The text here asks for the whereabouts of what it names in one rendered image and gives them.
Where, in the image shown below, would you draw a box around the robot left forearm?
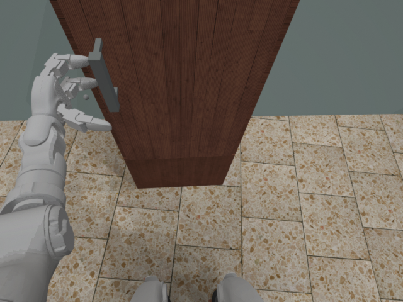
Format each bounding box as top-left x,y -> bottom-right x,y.
0,115 -> 67,215

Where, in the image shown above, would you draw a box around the robot left upper arm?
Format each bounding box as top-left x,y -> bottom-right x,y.
0,204 -> 74,302

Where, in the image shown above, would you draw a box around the handle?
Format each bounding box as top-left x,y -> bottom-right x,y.
88,38 -> 120,112

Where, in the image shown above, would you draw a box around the left robot thigh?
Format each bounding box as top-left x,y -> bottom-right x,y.
130,281 -> 168,302

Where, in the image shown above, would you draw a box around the cupboard door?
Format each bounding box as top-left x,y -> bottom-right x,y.
57,0 -> 293,160

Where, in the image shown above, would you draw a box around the left robot shin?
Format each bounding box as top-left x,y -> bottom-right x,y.
145,276 -> 159,282

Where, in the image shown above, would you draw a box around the robot left hand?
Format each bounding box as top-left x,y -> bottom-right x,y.
31,53 -> 112,133

